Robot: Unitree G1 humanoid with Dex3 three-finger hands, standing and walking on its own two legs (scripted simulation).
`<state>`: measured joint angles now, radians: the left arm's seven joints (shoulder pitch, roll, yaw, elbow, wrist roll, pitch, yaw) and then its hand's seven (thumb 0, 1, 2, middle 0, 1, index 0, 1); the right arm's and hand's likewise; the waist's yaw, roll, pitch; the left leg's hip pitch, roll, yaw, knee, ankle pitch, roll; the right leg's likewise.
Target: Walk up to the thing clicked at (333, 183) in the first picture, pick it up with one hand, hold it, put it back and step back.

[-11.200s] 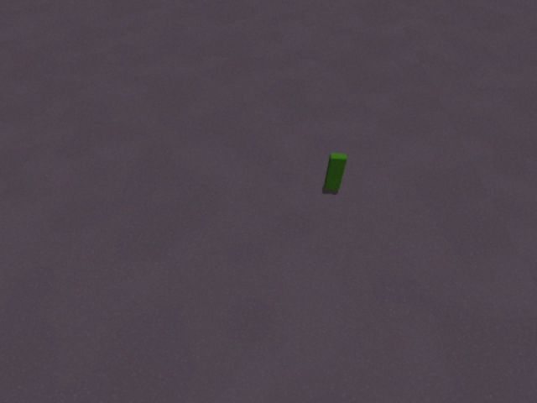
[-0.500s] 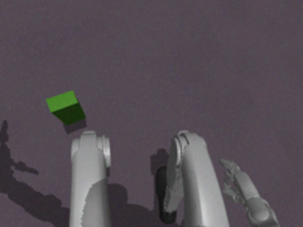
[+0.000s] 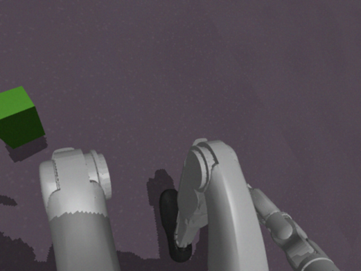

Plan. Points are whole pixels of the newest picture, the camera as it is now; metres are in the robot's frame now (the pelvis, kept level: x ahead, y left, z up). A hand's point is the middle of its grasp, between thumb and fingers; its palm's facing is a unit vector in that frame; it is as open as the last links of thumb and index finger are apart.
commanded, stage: close in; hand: left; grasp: from the side
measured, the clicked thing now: (16, 122) +0.40 +0.28 -0.18
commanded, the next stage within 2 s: rest palm in 0.72 s
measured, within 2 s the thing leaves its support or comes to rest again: neither
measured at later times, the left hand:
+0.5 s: hand (6, 140) +0.36 +0.29 -0.15, palm faces +0.25 -0.97 +0.03, open 17.6 cm
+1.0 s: hand (18, 136) +0.37 +0.27 -0.16, palm faces +0.28 -0.96 +0.02, open 17.4 cm
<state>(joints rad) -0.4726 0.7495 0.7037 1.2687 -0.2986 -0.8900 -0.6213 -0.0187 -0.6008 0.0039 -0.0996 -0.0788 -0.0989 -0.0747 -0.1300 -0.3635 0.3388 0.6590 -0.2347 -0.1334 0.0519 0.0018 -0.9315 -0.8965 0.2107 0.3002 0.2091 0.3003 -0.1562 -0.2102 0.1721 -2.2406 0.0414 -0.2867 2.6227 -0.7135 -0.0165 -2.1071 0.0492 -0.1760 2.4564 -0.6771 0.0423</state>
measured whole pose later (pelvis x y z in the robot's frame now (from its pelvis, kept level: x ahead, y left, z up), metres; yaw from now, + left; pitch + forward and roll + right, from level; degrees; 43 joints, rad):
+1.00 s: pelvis -0.01 +0.00 -0.01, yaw -2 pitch +13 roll -15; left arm -0.46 0.63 0.43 1.25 -0.16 -1.09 -0.10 -0.02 -0.56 0.03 -0.09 -0.04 -0.09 -0.04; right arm -0.17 -0.35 0.40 0.62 -0.31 -0.03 0.16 0.00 -0.92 -0.90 0.21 0.30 0.21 0.30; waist -0.18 -0.23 0.22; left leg -2.23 0.03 -0.34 2.66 -0.70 -0.02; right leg -2.08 0.06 -0.22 2.46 -0.65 0.06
